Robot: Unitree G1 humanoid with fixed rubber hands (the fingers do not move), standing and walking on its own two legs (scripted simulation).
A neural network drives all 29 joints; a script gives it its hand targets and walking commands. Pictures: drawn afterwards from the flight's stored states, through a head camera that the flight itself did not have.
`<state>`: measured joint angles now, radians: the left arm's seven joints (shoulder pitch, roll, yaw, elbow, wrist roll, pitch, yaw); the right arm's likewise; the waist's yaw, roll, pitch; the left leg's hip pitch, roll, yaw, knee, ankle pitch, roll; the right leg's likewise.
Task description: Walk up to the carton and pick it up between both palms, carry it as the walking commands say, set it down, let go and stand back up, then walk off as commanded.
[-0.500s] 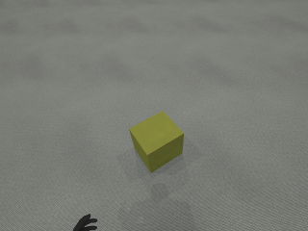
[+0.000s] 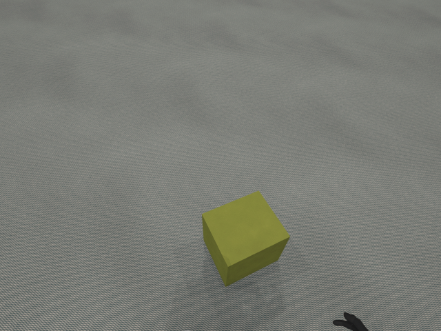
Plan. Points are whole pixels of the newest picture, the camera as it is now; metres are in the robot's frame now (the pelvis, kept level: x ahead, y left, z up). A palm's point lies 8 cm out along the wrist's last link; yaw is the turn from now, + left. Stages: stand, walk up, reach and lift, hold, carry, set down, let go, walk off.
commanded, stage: walk up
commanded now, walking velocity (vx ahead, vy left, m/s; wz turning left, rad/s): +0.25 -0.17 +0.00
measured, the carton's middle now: (242, 238) +0.59 -0.04 -0.63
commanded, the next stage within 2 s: none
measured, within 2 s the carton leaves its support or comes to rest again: neither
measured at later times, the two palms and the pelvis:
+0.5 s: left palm (152, 318) +0.18 +0.17 -0.11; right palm out of the picture +0.06 -0.30 -0.14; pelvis +0.08 -0.06 +0.01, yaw +0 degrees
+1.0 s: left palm out of the picture +0.14 +0.17 -0.11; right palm out of the picture +0.06 -0.37 -0.09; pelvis +0.11 -0.10 +0.03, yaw +8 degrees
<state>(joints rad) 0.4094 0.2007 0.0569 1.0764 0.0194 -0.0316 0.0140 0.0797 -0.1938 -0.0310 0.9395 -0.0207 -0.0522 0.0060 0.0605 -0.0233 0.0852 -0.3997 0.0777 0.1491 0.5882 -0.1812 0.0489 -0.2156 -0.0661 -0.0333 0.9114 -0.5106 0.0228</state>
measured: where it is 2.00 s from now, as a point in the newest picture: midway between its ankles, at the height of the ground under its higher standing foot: outside the picture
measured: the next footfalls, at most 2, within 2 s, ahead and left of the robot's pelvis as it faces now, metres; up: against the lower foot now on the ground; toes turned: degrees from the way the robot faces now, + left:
right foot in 0.38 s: +0.17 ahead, -0.18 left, +0.00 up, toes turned -5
left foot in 0.66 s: +0.12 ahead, +0.06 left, +0.00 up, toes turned +4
